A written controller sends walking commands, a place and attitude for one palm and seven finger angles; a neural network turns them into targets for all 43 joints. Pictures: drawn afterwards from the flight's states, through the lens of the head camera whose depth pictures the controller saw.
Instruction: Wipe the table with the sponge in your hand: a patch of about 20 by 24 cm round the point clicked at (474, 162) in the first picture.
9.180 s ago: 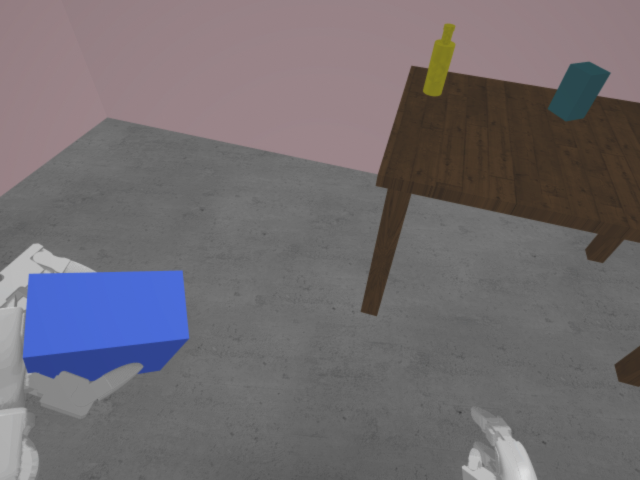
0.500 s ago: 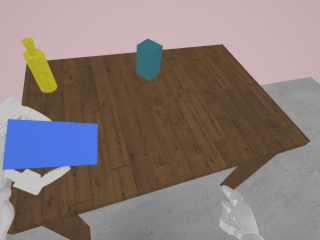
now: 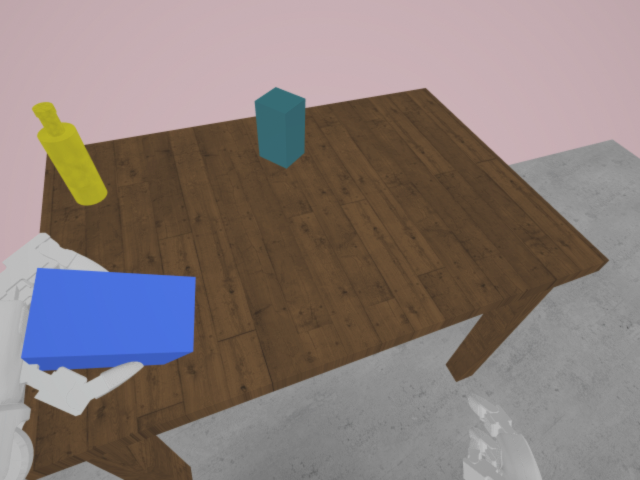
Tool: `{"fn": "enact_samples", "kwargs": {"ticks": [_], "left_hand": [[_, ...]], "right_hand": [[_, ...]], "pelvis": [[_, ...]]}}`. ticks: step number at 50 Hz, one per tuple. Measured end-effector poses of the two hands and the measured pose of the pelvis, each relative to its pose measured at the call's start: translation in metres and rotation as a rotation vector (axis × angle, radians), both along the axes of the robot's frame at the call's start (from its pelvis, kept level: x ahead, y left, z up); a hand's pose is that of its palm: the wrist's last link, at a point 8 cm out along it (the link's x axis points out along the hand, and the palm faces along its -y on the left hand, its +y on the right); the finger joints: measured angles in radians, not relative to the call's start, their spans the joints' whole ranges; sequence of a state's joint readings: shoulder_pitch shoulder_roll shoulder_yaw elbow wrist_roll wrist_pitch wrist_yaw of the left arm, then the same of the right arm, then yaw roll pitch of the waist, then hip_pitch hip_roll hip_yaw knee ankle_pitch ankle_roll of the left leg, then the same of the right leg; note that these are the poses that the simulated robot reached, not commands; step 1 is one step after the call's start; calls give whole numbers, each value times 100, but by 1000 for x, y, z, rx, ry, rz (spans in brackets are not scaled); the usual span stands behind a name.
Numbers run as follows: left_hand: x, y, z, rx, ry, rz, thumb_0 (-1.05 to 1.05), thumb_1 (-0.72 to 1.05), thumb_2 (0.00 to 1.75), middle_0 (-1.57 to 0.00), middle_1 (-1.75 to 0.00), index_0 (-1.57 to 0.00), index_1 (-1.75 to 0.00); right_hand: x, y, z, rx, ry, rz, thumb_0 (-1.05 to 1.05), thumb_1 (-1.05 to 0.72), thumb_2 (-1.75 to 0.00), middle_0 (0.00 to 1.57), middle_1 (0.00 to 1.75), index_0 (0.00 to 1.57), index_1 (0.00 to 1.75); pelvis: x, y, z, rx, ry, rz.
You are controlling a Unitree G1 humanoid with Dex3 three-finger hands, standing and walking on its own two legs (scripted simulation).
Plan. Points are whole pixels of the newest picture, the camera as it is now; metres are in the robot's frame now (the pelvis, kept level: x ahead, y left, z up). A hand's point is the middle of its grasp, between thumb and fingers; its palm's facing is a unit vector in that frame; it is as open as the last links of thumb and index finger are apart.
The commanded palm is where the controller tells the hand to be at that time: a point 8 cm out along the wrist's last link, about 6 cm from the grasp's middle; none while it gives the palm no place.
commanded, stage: come to a stop and stand still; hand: left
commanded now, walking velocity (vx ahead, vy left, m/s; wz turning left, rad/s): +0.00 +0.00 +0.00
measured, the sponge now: (135, 325) +0.23 +0.20 +0.14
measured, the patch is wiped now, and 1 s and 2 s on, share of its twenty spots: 0.00 0.00 0.00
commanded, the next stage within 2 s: look again from close up in 0.12 s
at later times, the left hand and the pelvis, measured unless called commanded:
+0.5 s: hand (70, 314) +0.22 +0.25 +0.15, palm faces +0.38 -0.84 -0.37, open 10.6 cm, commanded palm +0.17 +0.28 +0.18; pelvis +0.01 -0.01 +0.00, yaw +2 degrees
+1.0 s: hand (107, 315) +0.23 +0.22 +0.16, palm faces +0.36 -0.85 -0.38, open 10.6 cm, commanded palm +0.16 +0.25 +0.18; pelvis +0.01 -0.03 +0.00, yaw +1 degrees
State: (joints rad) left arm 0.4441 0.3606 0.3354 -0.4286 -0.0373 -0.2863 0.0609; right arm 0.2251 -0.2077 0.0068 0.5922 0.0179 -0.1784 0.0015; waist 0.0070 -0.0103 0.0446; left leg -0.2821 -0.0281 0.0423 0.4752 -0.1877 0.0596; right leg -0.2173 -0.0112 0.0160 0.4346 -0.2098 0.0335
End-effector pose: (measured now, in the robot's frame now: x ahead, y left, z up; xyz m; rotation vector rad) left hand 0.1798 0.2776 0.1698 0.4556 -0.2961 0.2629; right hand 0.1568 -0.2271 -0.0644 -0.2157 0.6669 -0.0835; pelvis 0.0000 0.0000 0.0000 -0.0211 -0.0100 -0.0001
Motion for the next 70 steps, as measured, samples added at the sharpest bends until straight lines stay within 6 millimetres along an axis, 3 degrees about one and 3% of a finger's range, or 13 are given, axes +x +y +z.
{"fn": "enact_samples", "kwargs": {"ticks": [5, 10, 17, 24, 42, 51, 62, 70], "left_hand": [[-9, 9, -14, 18, 60, 19, -1, -54, 101, -67, -135, -68, -135], [-10, 25, -4, 10, -17, 112, -1, -54, 101, -67, -135, -68, -135], [-4, 9, 10, -17, -90, 76, -1, -53, 101, -67, -135, -68, -135], [5, 12, -1, -15, -9, 74, -1, -53, 101, -67, -135, -68, -135], [9, 6, 6, -16, -13, 86, -1, -53, 101, -67, -135, -68, -134], [6, -24, 3, -22, 27, 58, -1, -53, 101, -67, -134, -68, -134], [4, -55, 7, -2, 51, 66, -1, -53, 101, -67, -134, -68, -134], [8, -66, -1, -27, 101, 86, -1, -53, 101, -67, -134, -68, -134]], "right_hand": [[-7, -1, -1, -27, 42, -5, 1, -91, -90, 20, 30, 20, 30], [2, 1, 1, -51, 40, 44, 1, -91, -90, 20, 30, 20, 30], [30, 11, 9, -30, -32, 77, 1, -91, -90, 21, 30, 20, 30], [46, 15, 16, -18, -59, 67, 1, -91, -90, 21, 30, 20, 30], [38, 4, 10, -20, 6, 38, 1, -91, -90, 21, 30, 20, 30], [26, -17, 5, 4, 19, 26, 1, -91, -90, 21, 30, 20, 30], [21, -64, -3, -14, 29, -15, 1, -91, -90, 21, 30, 20, 30], [26, -84, -6, -33, 36, -43, 1, -91, -90, 20, 30, 20, 30]], "pelvis": [[0, -6, 0, -4, 0, 18], [0, -8, 1, -8, -2, 33], [7, -5, 2, -6, 2, 29], [14, -7, 4, -5, 9, 26], [14, -15, 5, 2, 13, 22], [7, -36, 3, 2, 19, 17], [8, -66, 1, -2, 24, 10], [19, -70, 1, -7, 21, 23]]}}
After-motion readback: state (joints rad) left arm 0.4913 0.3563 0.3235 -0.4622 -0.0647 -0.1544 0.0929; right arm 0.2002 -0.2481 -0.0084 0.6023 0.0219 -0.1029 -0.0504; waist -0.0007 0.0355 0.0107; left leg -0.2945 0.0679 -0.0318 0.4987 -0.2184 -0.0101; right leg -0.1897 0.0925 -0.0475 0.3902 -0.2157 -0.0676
